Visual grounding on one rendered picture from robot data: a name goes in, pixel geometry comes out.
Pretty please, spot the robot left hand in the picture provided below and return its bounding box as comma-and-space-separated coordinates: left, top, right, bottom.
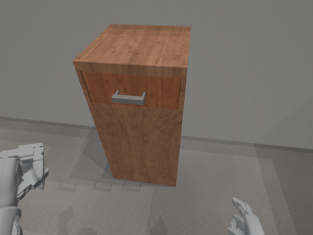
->
0, 142, 49, 208

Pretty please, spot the cabinet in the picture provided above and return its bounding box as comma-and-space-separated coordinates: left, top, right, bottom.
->
72, 23, 191, 187

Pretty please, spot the handle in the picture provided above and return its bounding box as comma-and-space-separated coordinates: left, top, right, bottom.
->
112, 90, 146, 106

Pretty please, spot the robot right hand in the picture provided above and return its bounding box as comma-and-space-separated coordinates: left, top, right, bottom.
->
228, 197, 266, 235

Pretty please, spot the left robot forearm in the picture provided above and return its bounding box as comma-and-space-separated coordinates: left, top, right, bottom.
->
0, 206, 22, 235

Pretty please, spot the drawer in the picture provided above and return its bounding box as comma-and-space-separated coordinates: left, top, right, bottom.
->
82, 71, 181, 111

